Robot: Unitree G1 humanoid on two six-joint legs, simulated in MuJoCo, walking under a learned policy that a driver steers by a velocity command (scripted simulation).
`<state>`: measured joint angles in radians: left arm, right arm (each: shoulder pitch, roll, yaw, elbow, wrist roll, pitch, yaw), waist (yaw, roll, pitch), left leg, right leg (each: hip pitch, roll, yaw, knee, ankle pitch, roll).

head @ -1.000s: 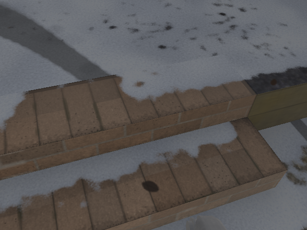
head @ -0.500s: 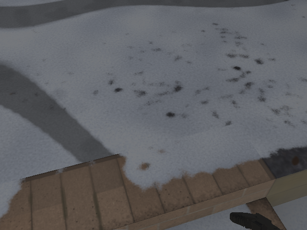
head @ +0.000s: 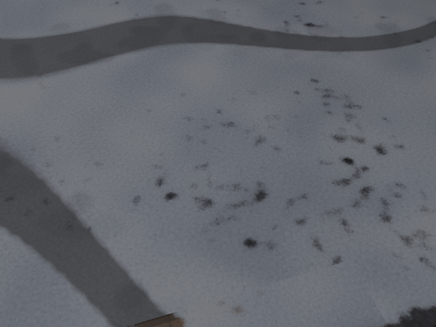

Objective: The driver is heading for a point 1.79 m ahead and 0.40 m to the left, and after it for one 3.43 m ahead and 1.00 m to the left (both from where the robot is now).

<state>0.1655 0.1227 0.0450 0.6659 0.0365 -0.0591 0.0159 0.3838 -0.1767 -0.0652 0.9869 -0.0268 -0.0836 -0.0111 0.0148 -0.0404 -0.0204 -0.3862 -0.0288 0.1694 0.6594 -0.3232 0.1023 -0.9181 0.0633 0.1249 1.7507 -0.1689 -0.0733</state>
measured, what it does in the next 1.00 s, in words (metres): climbs, turning left: right foot 0.14 m higher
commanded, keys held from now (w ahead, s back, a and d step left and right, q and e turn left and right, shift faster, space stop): no key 0.42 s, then q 0.58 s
